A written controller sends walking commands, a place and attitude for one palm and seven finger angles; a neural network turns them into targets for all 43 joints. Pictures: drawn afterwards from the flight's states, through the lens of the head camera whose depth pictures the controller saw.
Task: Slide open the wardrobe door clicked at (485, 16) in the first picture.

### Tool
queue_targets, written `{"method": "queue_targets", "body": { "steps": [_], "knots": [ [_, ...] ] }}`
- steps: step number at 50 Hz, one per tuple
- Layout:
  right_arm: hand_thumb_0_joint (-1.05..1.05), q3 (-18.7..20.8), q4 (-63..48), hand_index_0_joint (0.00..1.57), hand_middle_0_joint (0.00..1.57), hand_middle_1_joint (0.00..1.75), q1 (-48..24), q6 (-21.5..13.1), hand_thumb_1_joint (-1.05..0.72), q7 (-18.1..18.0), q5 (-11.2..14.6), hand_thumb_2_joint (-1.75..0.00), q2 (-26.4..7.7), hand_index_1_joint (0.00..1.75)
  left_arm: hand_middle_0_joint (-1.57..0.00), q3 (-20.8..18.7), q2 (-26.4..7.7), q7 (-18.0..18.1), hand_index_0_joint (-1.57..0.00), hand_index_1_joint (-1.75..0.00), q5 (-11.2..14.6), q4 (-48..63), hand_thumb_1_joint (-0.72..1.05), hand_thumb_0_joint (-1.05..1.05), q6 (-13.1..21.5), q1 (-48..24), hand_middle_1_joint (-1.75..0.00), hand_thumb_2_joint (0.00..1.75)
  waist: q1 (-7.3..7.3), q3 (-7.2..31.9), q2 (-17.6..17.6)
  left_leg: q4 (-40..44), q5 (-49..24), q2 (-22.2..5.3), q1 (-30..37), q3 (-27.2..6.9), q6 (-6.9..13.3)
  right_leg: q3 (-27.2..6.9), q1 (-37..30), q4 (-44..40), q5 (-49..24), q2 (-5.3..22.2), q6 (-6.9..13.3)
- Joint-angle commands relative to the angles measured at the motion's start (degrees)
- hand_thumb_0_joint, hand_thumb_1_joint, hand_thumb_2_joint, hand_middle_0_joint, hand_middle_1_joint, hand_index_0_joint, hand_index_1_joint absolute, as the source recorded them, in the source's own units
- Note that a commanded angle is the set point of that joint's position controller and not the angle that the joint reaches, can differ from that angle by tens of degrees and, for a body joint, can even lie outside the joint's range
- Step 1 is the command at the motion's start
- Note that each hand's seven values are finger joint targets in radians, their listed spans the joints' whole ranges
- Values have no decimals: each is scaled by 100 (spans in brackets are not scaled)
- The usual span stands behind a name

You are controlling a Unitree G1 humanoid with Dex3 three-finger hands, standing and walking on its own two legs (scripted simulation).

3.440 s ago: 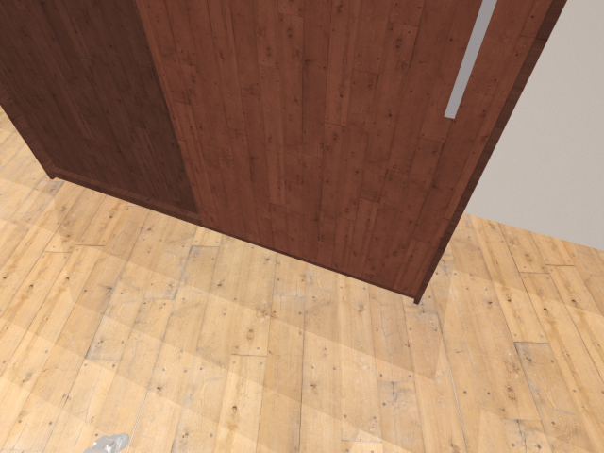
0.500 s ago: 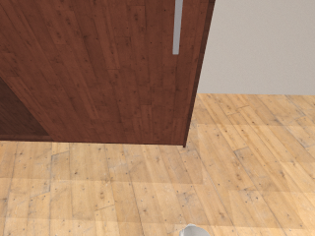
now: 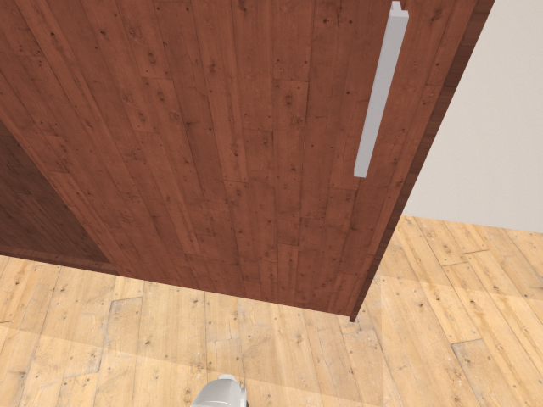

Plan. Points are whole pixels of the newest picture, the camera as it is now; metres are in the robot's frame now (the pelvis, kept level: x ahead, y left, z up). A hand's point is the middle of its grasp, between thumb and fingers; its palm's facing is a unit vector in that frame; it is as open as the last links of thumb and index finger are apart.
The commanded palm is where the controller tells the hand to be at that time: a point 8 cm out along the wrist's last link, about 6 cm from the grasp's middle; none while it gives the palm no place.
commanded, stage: come to a stop and stand still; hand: right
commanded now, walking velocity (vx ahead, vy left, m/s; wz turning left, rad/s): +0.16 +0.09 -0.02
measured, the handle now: (375, 101) +0.54 -0.11 +0.19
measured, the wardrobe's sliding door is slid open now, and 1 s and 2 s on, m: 0.00 0.00 0.00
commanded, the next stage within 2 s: look again from close up in 1.66 s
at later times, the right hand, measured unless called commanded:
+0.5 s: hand out of the picture +0.11 -0.17 -0.17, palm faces +0.11 +0.95 -0.28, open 7.3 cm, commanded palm none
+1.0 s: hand out of the picture -0.01 -0.20 -0.18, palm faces +0.02 +0.99 -0.14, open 7.4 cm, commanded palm none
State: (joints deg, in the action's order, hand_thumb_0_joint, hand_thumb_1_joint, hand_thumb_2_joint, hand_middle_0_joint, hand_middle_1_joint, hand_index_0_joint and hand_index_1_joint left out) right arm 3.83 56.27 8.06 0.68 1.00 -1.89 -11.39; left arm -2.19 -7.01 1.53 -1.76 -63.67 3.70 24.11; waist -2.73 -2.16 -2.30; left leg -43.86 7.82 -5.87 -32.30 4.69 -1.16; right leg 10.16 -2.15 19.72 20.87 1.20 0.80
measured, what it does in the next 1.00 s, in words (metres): steps on the spot: left foot, then right foot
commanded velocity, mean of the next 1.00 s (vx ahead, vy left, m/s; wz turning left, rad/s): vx -0.06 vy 0.01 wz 0.00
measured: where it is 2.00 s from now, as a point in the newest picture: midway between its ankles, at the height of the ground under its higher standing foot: outside the picture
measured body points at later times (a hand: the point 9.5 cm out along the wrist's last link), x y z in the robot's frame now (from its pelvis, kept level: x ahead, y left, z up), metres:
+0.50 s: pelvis +0.04 +0.03 -0.01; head +0.07 +0.04 +0.44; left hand +0.14 +0.28 -0.16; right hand +0.11 -0.22 -0.14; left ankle +0.15 +0.12 -0.74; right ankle +0.02 -0.12 -0.67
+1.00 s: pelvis +0.01 -0.01 +0.01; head +0.04 -0.05 +0.46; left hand -0.05 +0.20 -0.13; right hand -0.01 -0.25 -0.16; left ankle -0.02 +0.13 -0.67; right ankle -0.03 -0.11 -0.74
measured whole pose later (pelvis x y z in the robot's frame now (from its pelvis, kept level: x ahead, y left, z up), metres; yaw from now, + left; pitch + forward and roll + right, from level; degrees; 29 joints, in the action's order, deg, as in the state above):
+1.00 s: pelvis +0.01 -0.01 +0.01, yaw +0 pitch +1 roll +2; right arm 4.3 62.5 18.6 5.0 0.2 -1.7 -12.1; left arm -0.8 -4.7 4.0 -1.8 -63.3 1.2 23.4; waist -2.1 -1.6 -3.5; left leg -54.3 20.5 -0.2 -23.8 0.1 -3.4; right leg 4.3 7.4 20.6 14.4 2.2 1.3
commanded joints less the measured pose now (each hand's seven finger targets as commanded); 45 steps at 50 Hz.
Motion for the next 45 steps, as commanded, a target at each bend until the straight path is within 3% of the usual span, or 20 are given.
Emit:
{"method": "queue_targets", "body": {
  "steps": [1, 3, 4, 5, 6, 7, 10, 14, 19, 26, 28, 29, 30, 31, 32, 33, 34, 38, 42, 45],
  "knots": [
    [0, -29, -211, 20, 20, 30, 227, -186, -90, 7, 64, -90, -78, 30, -20, -183, -1031, 80, -20, -30, 1, 163, 90, 0, -26, 225, -30, 90, 211, -287, 961, 898, 304, 311, 867, 212, 274, -677, 292, 311, -4871, 1578, 577],
    [0, 36, 155, 20, 20, 30, 1423, -310, -90, -59, 37, -90, -370, 30, -20, -147, -950, 55, -20, -30, 67, 142, 90, 0, -41, 145, -30, 90, 765, 443, 465, 1681, -722, 376, 2710, 146, 340, -502, 833, 1773, -4384, 1170, 264],
    [0, 143, 328, 20, 20, 30, 1972, -409, -90, -159, -13, -90, -847, 30, -20, -89, -624, 8, -20, -30, 133, 124, 90, 0, -33, 492, -30, 90, 885, 1237, -645, 1604, -2901, -894, 4190, -1175, 680, -181, 1931, 3269, -2054, 477, -25],
    [0, 124, 389, 20, 20, 30, 2049, -447, -90, -194, 110, -90, -1076, 30, -20, -47, -465, 51, -20, -30, 204, 120, 90, 0, -95, 946, -30, 90, 576, 1918, -1134, 1629, -5430, -1948, 4463, -2103, 1208, -617, 2069, 4313, 1355, -65, -158],
    [0, 40, 263, 20, 20, 30, 1630, -415, -90, -251, 132, -90, -983, 30, -20, -65, -542, 104, -20, -30, 218, 88, 90, 0, -166, 796, -30, 90, 507, 1654, -556, 1727, -5949, -1859, 3866, -1700, 1352, -1152, 1910, 4386, 1422, 69, -91],
    [0, 76, 132, 20, 20, 30, 1171, -383, -90, -282, 92, -90, -1019, 30, -20, -117, -504, 77, -20, -30, 240, 88, 90, 0, -235, 705, -30, 90, 400, 1373, -706, 1801, -5712, -1777, 3479, -1529, 1384, -1090, 2079, 4581, 1246, 100, -101],
    [0, -20, -23, 20, 20, 30, 544, -223, -90, -386, 108, -90, -618, 30, -20, -126, -379, 81, -20, -30, 185, 81, 90, 0, -577, 72, -30, 90, 267, 328, -72, 2197, -4230, -1526, 1825, -1130, 1184, -1234, 2180, 4869, 922, 194, -197],
    [0, 104, -174, 20, 20, 30, 428, -161, -90, -438, 82, -90, -691, 30, -20, -250, -472, -43, -20, -30, 62, 258, 90, 0, -836, -50, -30, 90, 223, 400, -138, 2404, -3074, -1450, 1478, -871, 1081, -1251, 2634, 5236, 341, 30, -349],
    [0, 140, -323, 20, 20, 30, 290, -82, -90, -446, 48, -90, -799, 30, -20, -298, -660, -109, -20, -30, -16, 580, 90, 0, -906, -422, -30, 90, 242, 627, -579, 2575, -1290, -1387, 1587, -964, 1031, -1337, 2974, 5121, -65, 32, -446],
    [0, 162, -454, 20, 20, 30, 374, 36, -90, -328, -88, -90, -1018, 30, -20, -188, -631, -176, -20, -30, 51, 863, 90, 0, -666, -753, -30, 90, 412, 469, -1023, 3188, 1695, -1090, 1241, -1279, 874, -771, 1985, 2803, 597, -36, -254],
    [0, 145, -396, 20, 20, 30, 359, 57, -90, -321, -80, -90, -1020, 30, -20, -139, -583, -167, -20, -30, 95, 729, 90, 0, -579, -337, -30, 90, 255, 557, -985, 3230, 2048, -881, 1060, -1211, 705, -581, 1270, 1695, 555, -106, -159],
    [0, 137, -382, 20, 20, 30, 266, 81, -90, -316, -37, -90, -1013, 30, -20, -111, -571, -155, -20, -30, 99, 594, 90, 0, -533, 130, -30, 90, 27, 665, -848, 3046, 2285, -742, 852, -990, 480, -478, 660, 883, 84, -167, -119],
    [0, 67, -342, 20, 20, 30, 318, 103, -90, -295, 26, -90, -826, 30, -20, -103, -716, -132, -20, -30, 90, 506, 90, 0, -478, 337, -30, 90, -32, 583, -163, 2453, 2474, -456, 547, -702, 234, -786, 365, 145, 44, -8, -102],
    [0, -12, -358, 20, 20, 30, 497, 113, -90, -278, 115, -90, -431, 30, -20, -162, -1099, -94, -20, -30, 17, 572, 90, 0, -409, 159, -30, 90, 41, 246, 1442, 1243, 2288, 154, 87, -289, -31, -2399, 898, -882, 1267, 1046, 148],
    [0, -48, -368, 20, 20, 30, 461, 163, -90, -282, 132, -90, -247, 30, -20, -174, -1405, -41, -20, -30, -15, 861, 90, 0, -440, -577, -30, 90, 159, -578, 2261, 357, 1855, 493, 150, -237, -116, -3339, 2462, -1703, 2344, 1913, 346],
    [0, 4, -317, 20, 20, 30, 499, 161, -90, -226, 85, -90, -382, 30, -20, -85, -1331, -4, -20, -30, -40, 1047, 90, 0, -429, -1179, -30, 90, 403, -963, 1737, -128, 1424, 309, 615, -642, -42, -3161, 3296, -1901, 2214, 1991, 507],
    [0, 68, -126, 20, 20, 30, 645, 214, -90, -197, 11, -90, -445, 30, -20, -55, -1203, 51, -20, -30, -29, 989, 90, 0, -356, -1366, -30, 90, 497, -820, 1871, -404, 1112, 453, 683, -837, -86, -2700, 3082, -1783, 1475, 1493, 87],
    [0, 99, 150, 20, 20, 30, 1113, 141, -90, -69, 2, -90, -425, 30, -20, -35, -1070, 158, -20, -30, 67, 764, 90, 0, -248, -757, -30, 90, 408, -564, 698, -1293, 619, 623, -223, -748, -178, -1928, 1367, -1141, -232, 1251, 124],
    [0, 105, 122, 20, 20, 30, 1001, 151, -90, -83, -13, -90, -360, 30, -20, -60, -985, 297, -20, -30, 37, 359, 90, 0, -215, 244, -30, 90, 82, -108, 960, -1564, 832, 575, -586, -777, -256, -1871, 50, -513, -2854, 1532, 118],
    [0, 76, 81, 20, 20, 30, 829, 182, -90, -78, 32, -90, -263, 30, -20, -58, -932, 359, -20, -30, 6, 172, 90, 0, -216, 563, -30, 90, -30, 17, 1087, -1369, 1235, 497, -475, -693, -266, -1880, -260, -155, -4358, 1693, 375]
  ]
}}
